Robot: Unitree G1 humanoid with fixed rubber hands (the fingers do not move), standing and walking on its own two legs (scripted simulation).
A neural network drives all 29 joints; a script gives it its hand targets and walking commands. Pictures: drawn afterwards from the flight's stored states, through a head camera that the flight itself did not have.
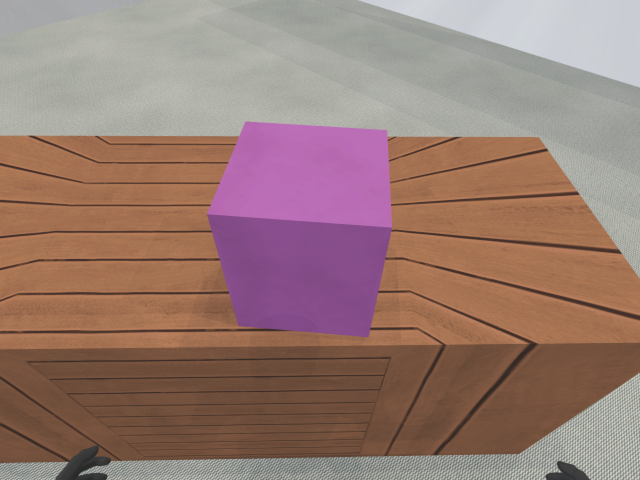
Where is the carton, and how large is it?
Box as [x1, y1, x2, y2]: [207, 121, 391, 336]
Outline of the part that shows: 245,121 207,213 238,325 368,336 391,230 386,130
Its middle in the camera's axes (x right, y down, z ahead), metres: -0.02 -0.01 +0.59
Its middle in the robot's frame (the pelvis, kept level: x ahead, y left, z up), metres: +0.47 +0.02 +0.04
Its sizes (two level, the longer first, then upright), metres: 0.210 0.200 0.250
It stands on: a pedestal, 0.67 m high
